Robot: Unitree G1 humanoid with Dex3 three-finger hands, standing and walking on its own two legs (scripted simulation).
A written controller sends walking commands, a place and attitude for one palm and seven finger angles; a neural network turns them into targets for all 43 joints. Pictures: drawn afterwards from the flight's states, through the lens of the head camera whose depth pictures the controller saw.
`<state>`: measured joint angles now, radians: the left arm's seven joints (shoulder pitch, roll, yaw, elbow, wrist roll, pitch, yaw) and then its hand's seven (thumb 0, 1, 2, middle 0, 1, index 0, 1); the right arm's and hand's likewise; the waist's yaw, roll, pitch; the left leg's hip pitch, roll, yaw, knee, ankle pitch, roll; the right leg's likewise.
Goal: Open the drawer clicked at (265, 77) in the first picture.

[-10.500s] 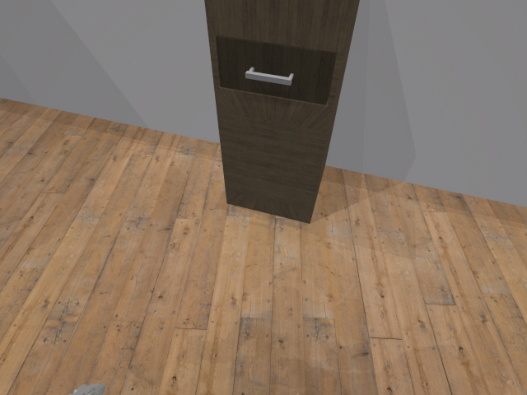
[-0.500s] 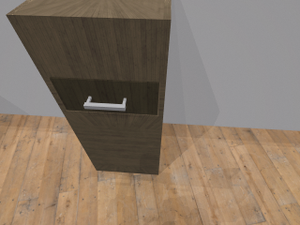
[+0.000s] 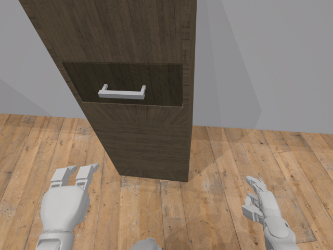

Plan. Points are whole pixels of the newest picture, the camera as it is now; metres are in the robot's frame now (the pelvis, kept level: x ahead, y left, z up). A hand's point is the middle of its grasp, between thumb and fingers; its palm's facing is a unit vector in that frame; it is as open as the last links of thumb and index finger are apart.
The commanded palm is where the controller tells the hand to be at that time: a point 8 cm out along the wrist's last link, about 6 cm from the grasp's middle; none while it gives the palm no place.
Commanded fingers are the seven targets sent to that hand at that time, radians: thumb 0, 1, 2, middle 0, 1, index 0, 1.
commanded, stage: raise the hand with hooked fingers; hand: left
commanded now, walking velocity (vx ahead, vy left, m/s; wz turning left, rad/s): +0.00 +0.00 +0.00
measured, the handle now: (122, 91) +0.56 +0.25 +0.04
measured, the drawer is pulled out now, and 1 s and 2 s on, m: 0.00 0.00 0.00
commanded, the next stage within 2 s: move the hooked fingers above the handle in 1.34 s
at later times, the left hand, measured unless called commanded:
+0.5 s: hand (69, 160) +0.27 +0.28 +0.08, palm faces +0.09 -0.10 -0.99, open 12.3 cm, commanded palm +0.25 +0.27 +0.15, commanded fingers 0.00 -0.36 0.36 -0.29 -1.11 -0.29 -1.11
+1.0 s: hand (56, 115) +0.34 +0.30 +0.16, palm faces +0.05 -0.06 -1.00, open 13.8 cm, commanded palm +0.31 +0.30 +0.21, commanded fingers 0.00 -0.50 0.30 -0.30 -1.20 -0.30 -1.20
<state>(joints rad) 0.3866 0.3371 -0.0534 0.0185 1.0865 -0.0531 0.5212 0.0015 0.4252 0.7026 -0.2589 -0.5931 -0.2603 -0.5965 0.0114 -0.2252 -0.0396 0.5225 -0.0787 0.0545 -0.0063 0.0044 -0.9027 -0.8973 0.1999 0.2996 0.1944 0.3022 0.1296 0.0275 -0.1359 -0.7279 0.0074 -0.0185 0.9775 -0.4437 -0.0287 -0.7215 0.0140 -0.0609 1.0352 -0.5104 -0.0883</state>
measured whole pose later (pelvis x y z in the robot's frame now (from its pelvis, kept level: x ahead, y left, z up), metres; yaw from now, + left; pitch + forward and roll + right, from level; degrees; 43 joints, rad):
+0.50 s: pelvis +0.01 +0.04 +0.04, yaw -1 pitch +5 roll +1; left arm 0.20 0.37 -0.06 0.01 0.99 0.06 0.34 0.00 -0.15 0.45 -0.30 -0.97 -0.30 -0.97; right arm 0.15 -0.27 -0.06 0.62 -0.03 0.07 -0.04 0.01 -0.90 -0.90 0.20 0.30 0.19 0.30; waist 0.06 0.06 -0.06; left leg -0.45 -0.02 0.02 0.70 -0.34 0.02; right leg -0.44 -0.01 -0.02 0.73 -0.38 -0.02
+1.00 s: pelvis +0.03 +0.06 +0.06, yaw +0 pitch +2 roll +0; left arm -0.12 0.48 -0.07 0.05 0.94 0.09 0.04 0.00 -0.49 0.30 -0.32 -1.19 -0.32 -1.20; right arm 0.11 -0.23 0.02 0.62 0.00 0.12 -0.03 0.01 -0.90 -0.90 0.20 0.30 0.20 0.30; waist 0.09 0.08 -0.01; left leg -0.28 -0.04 0.00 0.52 -0.27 0.04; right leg -0.25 -0.02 -0.03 0.51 -0.30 0.01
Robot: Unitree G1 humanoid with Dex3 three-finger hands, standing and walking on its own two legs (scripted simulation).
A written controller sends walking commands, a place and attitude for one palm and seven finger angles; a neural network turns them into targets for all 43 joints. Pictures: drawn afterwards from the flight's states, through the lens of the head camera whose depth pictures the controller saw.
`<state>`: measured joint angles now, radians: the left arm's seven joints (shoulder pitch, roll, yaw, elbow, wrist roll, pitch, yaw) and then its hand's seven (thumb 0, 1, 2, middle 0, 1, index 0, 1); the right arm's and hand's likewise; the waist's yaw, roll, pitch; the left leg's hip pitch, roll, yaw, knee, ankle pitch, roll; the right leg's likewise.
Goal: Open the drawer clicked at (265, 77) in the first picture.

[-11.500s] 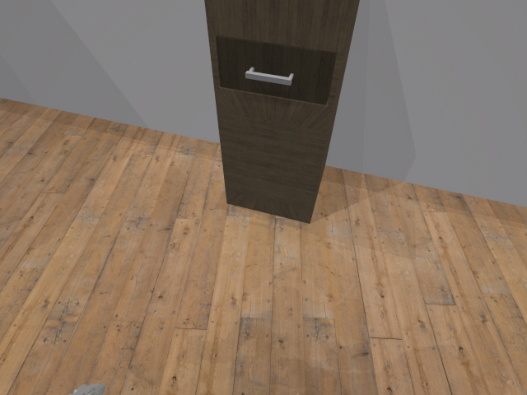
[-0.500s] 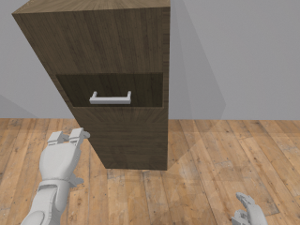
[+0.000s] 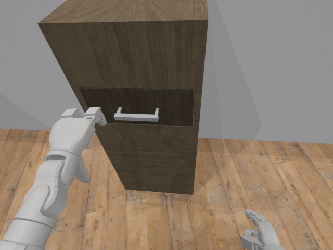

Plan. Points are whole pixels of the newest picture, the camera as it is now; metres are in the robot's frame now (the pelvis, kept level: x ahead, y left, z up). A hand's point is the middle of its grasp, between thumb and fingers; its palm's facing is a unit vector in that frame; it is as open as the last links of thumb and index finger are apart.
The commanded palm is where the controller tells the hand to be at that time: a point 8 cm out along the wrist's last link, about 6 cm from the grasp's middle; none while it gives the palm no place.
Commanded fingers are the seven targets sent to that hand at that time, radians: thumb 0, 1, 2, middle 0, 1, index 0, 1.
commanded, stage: raise the hand with hooked fingers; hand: left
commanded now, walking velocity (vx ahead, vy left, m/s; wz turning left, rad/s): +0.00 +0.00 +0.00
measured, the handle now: (137, 113) +0.53 +0.19 -0.02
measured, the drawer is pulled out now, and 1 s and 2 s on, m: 0.00 0.00 0.00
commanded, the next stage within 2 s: move the hooked fingers above the handle in 0.34 s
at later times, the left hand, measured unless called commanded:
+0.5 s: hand (95, 153) +0.30 +0.22 +0.09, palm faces +0.05 -0.08 -1.00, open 13.8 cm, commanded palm +0.28 +0.22 +0.14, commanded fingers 0.00 -0.50 0.30 -0.30 -1.20 -0.30 -1.20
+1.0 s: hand (111, 138) +0.36 +0.20 +0.06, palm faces +0.00 -0.05 -1.00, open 13.8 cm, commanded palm +0.34 +0.21 +0.12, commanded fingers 0.00 -0.50 0.30 -0.30 -1.20 -0.30 -1.20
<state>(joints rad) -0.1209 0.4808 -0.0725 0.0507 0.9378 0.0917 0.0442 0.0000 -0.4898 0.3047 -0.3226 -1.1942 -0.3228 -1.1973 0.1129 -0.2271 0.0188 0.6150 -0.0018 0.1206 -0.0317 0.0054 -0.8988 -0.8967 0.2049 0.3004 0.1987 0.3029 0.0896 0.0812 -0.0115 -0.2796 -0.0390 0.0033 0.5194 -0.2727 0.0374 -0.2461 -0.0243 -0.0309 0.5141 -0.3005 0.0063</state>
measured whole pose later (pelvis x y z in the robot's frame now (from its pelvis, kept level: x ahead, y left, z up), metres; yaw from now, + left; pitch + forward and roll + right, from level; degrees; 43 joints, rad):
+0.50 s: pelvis -0.01 -0.02 +0.00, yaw +0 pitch +2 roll +1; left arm -0.08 0.46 -0.07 0.08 0.92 0.06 0.09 0.00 -0.50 0.30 -0.32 -1.20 -0.32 -1.20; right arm 0.12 -0.25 -0.01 0.63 0.01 0.12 -0.04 0.01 -0.90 -0.90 0.20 0.30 0.20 0.30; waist 0.08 0.09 -0.01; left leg -0.28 -0.02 0.00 0.49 -0.25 0.01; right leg -0.26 -0.01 -0.03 0.52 -0.29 -0.02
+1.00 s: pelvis +0.00 -0.02 -0.01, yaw -1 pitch +6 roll +1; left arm -0.31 0.45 -0.09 0.37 0.97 -0.01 0.12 0.00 -0.49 0.30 -0.32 -1.20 -0.32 -1.20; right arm 0.20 -0.26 -0.04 0.65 0.02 0.12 -0.06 0.01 -0.90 -0.90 0.20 0.30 0.20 0.30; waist 0.04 0.07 -0.04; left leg -0.38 -0.01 0.01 0.56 -0.28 0.01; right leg -0.37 0.00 -0.03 0.59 -0.32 -0.02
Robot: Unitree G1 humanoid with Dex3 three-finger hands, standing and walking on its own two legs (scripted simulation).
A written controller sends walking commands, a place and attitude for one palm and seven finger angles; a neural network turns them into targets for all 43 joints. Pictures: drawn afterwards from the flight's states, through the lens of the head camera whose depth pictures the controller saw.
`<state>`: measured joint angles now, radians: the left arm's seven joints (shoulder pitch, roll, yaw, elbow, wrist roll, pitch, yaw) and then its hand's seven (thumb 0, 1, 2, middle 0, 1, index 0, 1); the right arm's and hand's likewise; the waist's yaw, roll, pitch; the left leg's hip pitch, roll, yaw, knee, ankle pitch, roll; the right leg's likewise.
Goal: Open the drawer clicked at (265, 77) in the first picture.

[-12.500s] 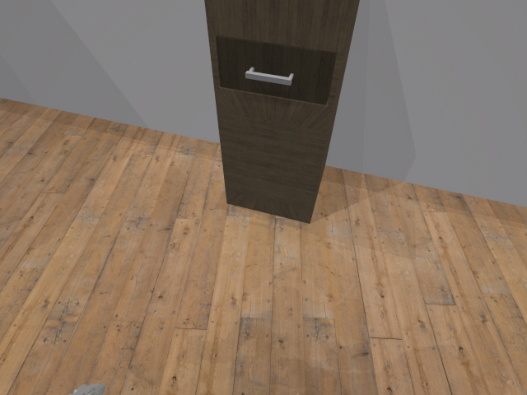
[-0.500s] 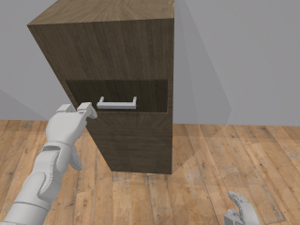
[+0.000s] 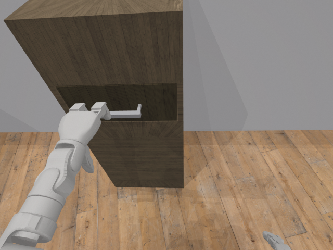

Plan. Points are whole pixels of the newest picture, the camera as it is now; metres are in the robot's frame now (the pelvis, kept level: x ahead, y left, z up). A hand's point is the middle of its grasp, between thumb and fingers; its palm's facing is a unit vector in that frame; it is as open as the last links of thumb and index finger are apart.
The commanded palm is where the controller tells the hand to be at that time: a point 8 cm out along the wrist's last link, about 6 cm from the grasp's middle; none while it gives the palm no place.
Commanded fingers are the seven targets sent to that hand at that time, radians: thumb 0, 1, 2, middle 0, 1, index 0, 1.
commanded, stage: move the hooked fingers above the handle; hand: left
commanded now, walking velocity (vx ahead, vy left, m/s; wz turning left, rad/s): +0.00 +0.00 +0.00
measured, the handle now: (119, 110) +0.54 +0.22 -0.02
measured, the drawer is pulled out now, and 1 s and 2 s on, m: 0.00 0.00 0.00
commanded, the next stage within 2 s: lower the fingers behind the handle in 1.86 s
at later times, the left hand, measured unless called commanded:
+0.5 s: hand (101, 122) +0.42 +0.23 +0.05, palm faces -0.03 -0.02 -1.00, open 13.8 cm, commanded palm +0.41 +0.23 +0.11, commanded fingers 0.00 -0.50 0.30 -0.30 -1.20 -0.30 -1.20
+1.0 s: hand (108, 113) +0.47 +0.22 +0.04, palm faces -0.06 -0.01 -1.00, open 13.8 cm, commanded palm +0.45 +0.22 +0.09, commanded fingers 0.00 -0.50 0.30 -0.30 -1.20 -0.30 -1.20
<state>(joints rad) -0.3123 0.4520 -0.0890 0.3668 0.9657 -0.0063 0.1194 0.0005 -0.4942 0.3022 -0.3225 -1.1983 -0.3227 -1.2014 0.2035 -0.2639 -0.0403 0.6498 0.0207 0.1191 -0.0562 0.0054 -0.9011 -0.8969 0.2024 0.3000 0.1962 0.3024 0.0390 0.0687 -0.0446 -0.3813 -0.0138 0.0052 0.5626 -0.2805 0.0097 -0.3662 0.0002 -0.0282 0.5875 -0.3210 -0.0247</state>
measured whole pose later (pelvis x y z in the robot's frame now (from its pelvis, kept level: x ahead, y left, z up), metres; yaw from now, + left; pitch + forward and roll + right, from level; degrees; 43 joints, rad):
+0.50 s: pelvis +0.01 +0.01 -0.01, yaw -1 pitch +10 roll +0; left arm -0.54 0.42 -0.10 0.67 1.02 0.00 0.18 0.00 -0.49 0.30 -0.32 -1.20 -0.32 -1.20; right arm 0.25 -0.25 -0.05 0.65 0.02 0.13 -0.05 0.00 -0.90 -0.90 0.20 0.30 0.20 0.30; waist 0.00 0.06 -0.09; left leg -0.47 -0.01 0.02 0.62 -0.32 0.02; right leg -0.46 0.00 -0.02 0.63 -0.35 -0.01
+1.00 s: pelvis +0.01 +0.01 -0.01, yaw -1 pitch +15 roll +0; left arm -0.73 0.46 -0.06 0.94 1.06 -0.04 0.24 0.00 -0.49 0.30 -0.32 -1.20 -0.32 -1.20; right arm 0.33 -0.26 -0.07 0.69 0.00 0.14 -0.04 0.00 -0.90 -0.90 0.20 0.30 0.20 0.30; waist -0.06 0.05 -0.12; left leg -0.59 0.00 0.02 0.67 -0.34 0.02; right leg -0.56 0.01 -0.02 0.66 -0.35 -0.02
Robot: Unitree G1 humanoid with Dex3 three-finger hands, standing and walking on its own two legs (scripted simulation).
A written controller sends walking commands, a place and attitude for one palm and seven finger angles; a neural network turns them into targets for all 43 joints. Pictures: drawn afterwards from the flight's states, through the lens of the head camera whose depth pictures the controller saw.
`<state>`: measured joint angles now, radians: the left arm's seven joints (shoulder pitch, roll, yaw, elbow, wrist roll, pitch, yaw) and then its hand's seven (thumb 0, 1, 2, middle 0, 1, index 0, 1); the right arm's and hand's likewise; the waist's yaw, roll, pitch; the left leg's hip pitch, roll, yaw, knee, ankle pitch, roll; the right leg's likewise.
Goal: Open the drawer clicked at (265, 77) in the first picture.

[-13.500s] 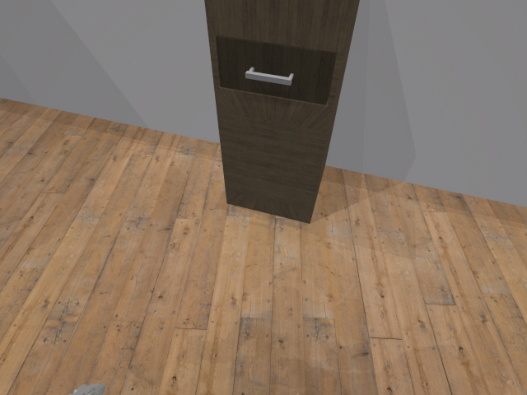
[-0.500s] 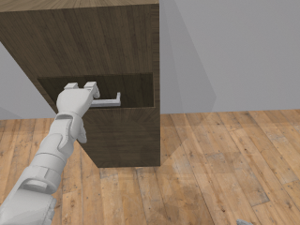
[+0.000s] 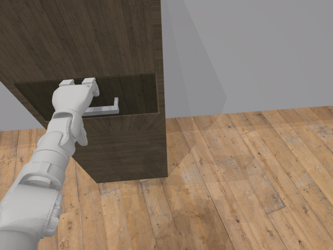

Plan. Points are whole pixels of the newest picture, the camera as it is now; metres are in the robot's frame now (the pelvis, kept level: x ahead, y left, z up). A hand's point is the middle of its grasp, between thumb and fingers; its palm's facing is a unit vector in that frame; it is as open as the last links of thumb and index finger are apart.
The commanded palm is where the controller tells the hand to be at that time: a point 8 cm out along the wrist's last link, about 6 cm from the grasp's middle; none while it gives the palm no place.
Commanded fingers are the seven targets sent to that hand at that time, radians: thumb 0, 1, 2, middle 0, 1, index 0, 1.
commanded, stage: move the hooked fingers above the handle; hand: left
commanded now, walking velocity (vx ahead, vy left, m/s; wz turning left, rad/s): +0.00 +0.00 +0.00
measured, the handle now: (93, 106) +0.52 +0.22 -0.01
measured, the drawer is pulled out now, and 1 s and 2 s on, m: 0.00 0.00 0.00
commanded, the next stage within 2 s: lower the fingers behind the handle in 0.86 s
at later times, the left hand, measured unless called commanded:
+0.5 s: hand (82, 111) +0.46 +0.22 +0.04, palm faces -0.06 -0.02 -1.00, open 13.8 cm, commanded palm +0.45 +0.23 +0.11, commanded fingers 0.00 -0.50 0.30 -0.30 -1.20 -0.30 -1.20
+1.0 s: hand (81, 111) +0.46 +0.23 +0.04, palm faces -0.05 -0.03 -1.00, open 13.8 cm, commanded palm +0.44 +0.23 +0.10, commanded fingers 0.00 -0.50 0.30 -0.30 -1.20 -0.30 -1.20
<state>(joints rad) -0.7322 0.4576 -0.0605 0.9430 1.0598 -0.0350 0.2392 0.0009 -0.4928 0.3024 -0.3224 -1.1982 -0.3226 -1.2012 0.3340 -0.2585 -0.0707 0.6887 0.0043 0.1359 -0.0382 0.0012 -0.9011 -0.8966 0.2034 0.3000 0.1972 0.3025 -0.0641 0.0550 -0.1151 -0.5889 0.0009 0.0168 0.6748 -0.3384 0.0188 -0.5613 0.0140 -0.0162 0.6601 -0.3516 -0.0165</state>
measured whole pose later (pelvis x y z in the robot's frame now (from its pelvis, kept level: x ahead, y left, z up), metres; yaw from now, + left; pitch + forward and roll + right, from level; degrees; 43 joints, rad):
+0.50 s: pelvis +0.00 +0.01 +0.00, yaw +0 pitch +15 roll -1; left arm -0.76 0.45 -0.07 0.98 1.06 -0.05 0.26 0.00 -0.49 0.30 -0.32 -1.20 -0.32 -1.20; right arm 0.34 -0.26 -0.07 0.70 0.00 0.13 -0.04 0.00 -0.90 -0.90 0.20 0.30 0.20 0.30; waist -0.07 0.06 -0.12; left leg -0.61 0.00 0.01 0.68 -0.34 0.03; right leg -0.57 0.01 -0.02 0.66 -0.35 -0.01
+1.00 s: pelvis +0.01 +0.01 +0.00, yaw +0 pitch +15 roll -1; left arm -0.72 0.45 -0.06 0.93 1.06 -0.06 0.26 0.00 -0.49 0.30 -0.32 -1.20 -0.32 -1.20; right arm 0.34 -0.25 -0.07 0.70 0.00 0.15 -0.03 0.00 -0.90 -0.90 0.20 0.30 0.20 0.30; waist -0.06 0.06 -0.13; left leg -0.59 0.00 0.01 0.68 -0.35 0.02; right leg -0.56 0.01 -0.02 0.65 -0.36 -0.01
